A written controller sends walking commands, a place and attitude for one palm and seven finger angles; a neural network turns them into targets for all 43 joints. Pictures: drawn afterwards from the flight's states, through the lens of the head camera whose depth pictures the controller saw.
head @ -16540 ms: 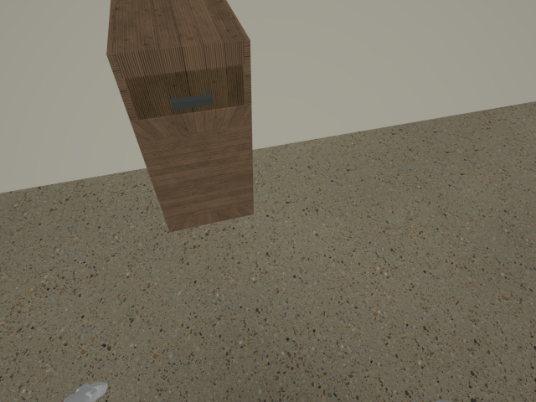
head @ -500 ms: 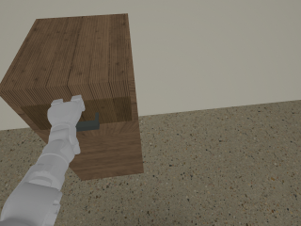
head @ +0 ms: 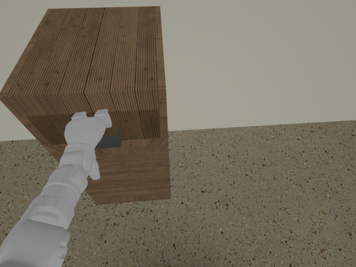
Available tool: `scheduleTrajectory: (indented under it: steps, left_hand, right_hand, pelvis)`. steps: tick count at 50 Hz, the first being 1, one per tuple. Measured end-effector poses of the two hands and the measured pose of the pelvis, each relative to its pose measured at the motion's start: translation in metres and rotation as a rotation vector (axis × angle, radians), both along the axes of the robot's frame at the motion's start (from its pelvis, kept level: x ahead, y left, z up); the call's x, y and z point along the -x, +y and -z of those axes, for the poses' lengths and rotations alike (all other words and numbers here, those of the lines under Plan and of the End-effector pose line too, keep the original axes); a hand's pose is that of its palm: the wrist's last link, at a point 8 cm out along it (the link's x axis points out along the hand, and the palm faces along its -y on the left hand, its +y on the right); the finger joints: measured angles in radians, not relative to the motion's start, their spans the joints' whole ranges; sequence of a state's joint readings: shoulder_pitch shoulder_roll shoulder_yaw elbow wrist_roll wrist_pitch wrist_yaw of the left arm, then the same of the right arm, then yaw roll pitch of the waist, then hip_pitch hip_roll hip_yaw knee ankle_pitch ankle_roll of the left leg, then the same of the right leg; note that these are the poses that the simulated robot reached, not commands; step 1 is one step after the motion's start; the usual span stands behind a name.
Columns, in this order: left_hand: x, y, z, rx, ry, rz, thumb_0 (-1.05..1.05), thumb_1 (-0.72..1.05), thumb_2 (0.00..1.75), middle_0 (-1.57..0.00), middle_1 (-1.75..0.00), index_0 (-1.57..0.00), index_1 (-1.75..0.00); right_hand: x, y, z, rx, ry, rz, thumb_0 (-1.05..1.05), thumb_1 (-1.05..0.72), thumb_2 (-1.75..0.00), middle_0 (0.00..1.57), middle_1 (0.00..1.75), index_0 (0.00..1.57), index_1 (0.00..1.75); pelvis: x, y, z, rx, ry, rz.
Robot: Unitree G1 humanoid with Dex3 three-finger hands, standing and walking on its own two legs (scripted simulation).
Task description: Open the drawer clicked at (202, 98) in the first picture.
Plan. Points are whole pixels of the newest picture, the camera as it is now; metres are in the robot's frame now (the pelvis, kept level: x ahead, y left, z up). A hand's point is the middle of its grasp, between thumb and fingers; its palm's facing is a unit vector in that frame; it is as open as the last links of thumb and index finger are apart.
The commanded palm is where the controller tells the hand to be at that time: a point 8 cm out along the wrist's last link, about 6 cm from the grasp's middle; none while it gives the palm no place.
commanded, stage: move the hooked fingers above the handle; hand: left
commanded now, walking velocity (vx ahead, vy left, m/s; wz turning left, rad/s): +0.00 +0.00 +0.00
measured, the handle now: (99, 136) +0.47 +0.24 -0.06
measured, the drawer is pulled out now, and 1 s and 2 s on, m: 0.00 0.00 0.00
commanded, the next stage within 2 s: lower the fingers behind the handle in 0.62 s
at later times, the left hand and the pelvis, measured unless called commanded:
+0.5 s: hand (103, 142) +0.42 +0.20 +0.00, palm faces -0.12 -0.09 -0.99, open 13.9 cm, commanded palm +0.40 +0.22 +0.06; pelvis +0.01 +0.00 +0.00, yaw +1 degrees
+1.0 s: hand (93, 154) +0.39 +0.23 -0.02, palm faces -0.19 -0.09 -0.98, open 13.9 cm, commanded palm +0.39 +0.24 +0.04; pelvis +0.00 +0.00 +0.00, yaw +0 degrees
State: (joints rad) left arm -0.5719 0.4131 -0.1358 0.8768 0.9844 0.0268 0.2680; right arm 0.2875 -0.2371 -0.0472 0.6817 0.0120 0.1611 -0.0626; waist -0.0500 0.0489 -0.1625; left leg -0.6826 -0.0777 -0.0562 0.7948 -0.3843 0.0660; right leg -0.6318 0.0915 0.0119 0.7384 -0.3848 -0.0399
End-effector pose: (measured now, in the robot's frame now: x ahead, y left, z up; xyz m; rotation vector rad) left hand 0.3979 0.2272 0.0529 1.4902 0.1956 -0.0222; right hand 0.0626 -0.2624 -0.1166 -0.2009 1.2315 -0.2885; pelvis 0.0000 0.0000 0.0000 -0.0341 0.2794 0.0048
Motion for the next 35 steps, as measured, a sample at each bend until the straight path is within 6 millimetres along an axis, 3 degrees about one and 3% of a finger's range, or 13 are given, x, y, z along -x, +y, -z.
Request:
scheduleTrajectory:
  steps: [4,7,10,15,18,21,27,31,35]
  left_hand:
    - [-0.012,-0.035,-0.008,0.051,-0.088,0.165,-0.01,-0.49,0.3,-0.32,-1.2,-0.32,-1.2]
    - [-0.01,-0.033,-0.004,0.038,-0.151,0.157,0.0,-0.49,0.3,-0.38,-1.23,-0.32,-1.2]
    - [-0.004,-0.013,0.002,-0.025,-0.172,0.055,0.0,-0.49,0.3,-0.38,-1.23,-0.32,-1.2]
    - [0.01,0.04,0.002,-0.12,-0.116,-0.141,0.0,-0.49,0.3,-0.35,-1.22,-0.32,-1.2]
    - [0.014,0.052,-0.003,-0.112,-0.056,-0.172,0.0,-0.49,0.3,-0.34,-1.21,-0.32,-1.2]
    - [0.01,0.032,-0.003,-0.049,-0.01,-0.081,-0.01,-0.49,0.3,-0.33,-1.21,-0.32,-1.2]
    - [-0.012,-0.04,-0.004,0.057,-0.083,0.207,-0.01,-0.49,0.3,-0.32,-1.2,-0.32,-1.2]
    - [-0.01,-0.039,0.001,0.039,-0.18,0.168,0.0,-0.49,0.3,-0.39,-1.23,-0.32,-1.2]
    - [-0.003,-0.004,0.002,-0.076,-0.201,-0.001,0.0,-0.49,0.3,-0.38,-1.23,-0.32,-1.2]
  right_hand:
    - [-0.003,-0.001,-0.003,0.016,-0.022,0.01,0.0,-0.9,-0.9,0.21,0.3,0.21,0.3]
    - [-0.003,0.0,0.002,0.005,-0.019,0.008,0.0,-0.9,-0.9,0.21,0.3,0.21,0.3]
    - [-0.003,0.003,0.01,-0.022,-0.003,0.006,0.0,-0.9,-0.9,0.2,0.3,0.21,0.3]
    - [-0.005,0.009,0.014,-0.052,0.021,0.011,0.0,-0.9,-0.9,0.21,0.3,0.21,0.3]
    - [-0.008,0.009,0.009,-0.044,0.021,0.005,0.0,-0.9,-0.9,0.21,0.3,0.21,0.3]
    - [-0.014,0.007,0.003,-0.014,0.014,-0.023,0.0,-0.9,-0.9,0.21,0.3,0.21,0.3]
    - [-0.022,0.001,-0.004,0.029,-0.029,-0.027,0.0,-0.9,-0.9,0.21,0.3,0.21,0.3]
    - [-0.019,0.001,0.004,0.013,-0.032,-0.023,0.0,-0.9,-0.9,0.2,0.3,0.21,0.3]
    - [-0.014,0.007,0.014,-0.033,-0.009,-0.011,0.0,-0.9,-0.9,0.2,0.29,0.2,0.3]
  pelvis:
    - [-0.003,0.002,0.002,-0.001,0.009,0.02]
    - [-0.004,0.003,0.005,-0.005,0.022,0.044]
    - [-0.002,0.004,0.007,-0.011,0.031,0.058]
    - [-0.004,0.002,0.004,-0.012,0.032,0.049]
    - [-0.006,0.002,0.0,-0.004,0.015,0.019]
    - [-0.008,0.003,-0.002,0.002,-0.005,-0.013]
    - [-0.007,0.006,0.002,0.004,0.011,0.0]
    - [-0.005,0.007,0.008,-0.005,0.031,0.041]
    - [-0.001,0.006,0.008,-0.013,0.033,0.06]
